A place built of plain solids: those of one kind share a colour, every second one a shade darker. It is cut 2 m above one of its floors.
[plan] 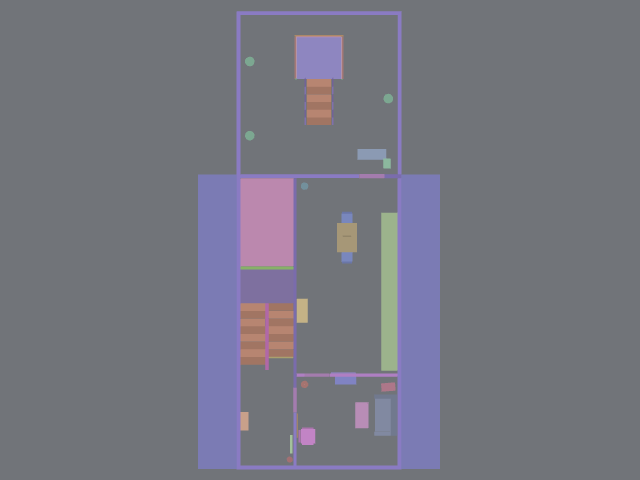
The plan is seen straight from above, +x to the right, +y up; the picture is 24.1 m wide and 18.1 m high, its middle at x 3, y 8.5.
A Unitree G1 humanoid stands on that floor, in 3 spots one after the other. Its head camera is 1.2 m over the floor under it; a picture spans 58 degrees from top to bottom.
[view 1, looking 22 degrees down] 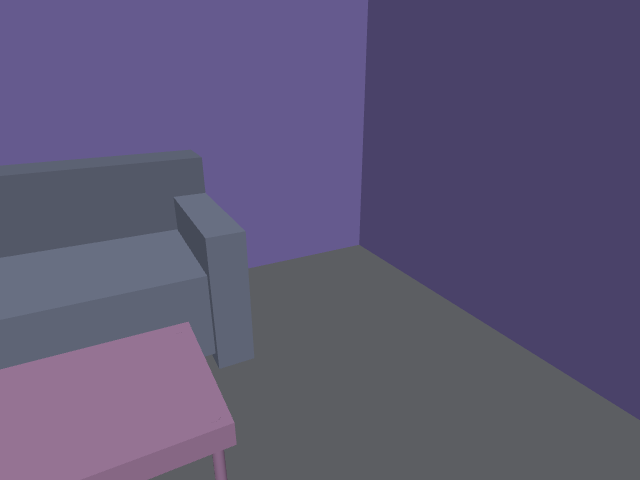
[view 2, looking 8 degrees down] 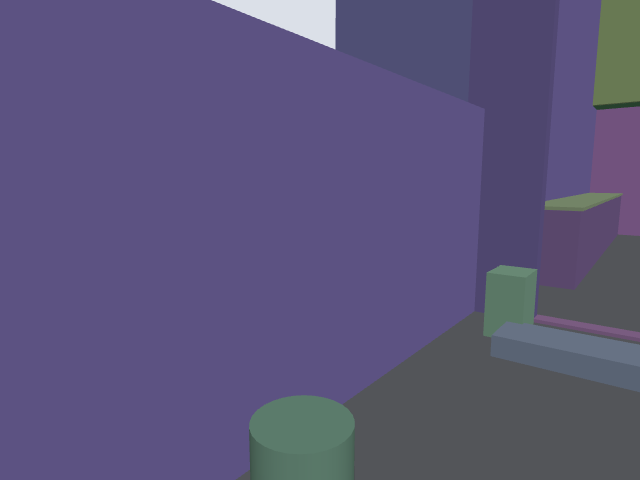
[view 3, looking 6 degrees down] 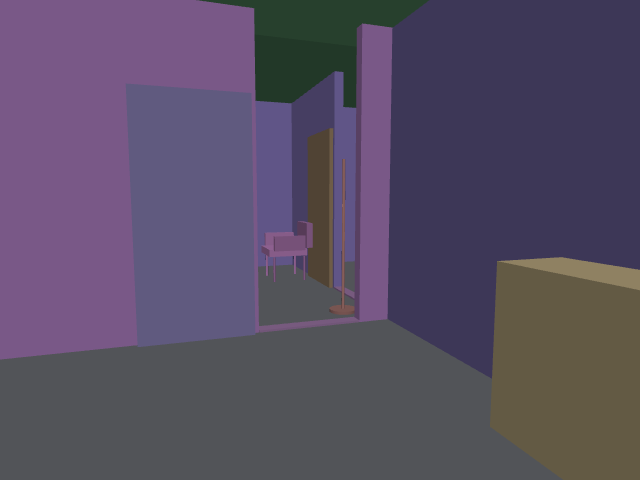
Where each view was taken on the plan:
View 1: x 3.52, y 1.60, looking -28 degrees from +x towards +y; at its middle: wall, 2.94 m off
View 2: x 4.68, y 14.88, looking -52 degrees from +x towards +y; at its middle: wall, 2.05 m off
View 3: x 4.07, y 7.12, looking -109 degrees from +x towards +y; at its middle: door_leaf_front_room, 5.87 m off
